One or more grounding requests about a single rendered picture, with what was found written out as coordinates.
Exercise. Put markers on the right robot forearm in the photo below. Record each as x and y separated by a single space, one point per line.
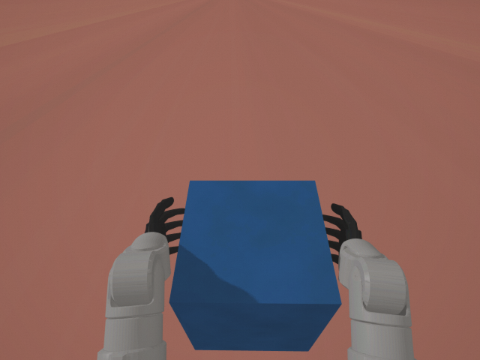
379 303

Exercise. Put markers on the left robot hand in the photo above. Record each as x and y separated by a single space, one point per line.
158 218

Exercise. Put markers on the carton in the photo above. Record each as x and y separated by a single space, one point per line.
254 270

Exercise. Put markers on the right robot hand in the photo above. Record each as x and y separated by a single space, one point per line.
348 228

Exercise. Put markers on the left robot forearm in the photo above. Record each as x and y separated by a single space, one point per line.
135 301

